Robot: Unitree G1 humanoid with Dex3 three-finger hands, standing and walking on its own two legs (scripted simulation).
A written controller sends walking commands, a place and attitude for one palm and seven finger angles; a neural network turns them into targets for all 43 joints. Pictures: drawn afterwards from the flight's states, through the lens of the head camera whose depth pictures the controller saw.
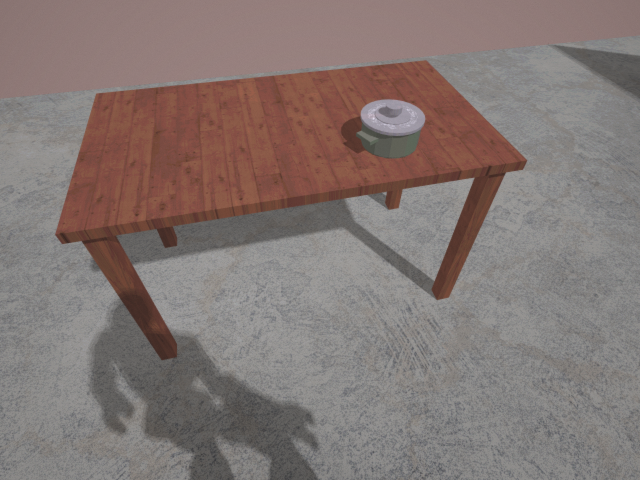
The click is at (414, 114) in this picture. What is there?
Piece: lid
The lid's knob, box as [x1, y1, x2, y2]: [385, 101, 402, 115]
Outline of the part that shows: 387,102 385,109 387,113 396,115 401,112 402,105 399,102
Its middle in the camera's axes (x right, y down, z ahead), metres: +0.18 -0.33 +0.97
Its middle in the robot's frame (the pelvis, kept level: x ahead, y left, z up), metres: +0.96 -0.13 -0.02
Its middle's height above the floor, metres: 0.76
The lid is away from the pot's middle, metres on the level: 0.00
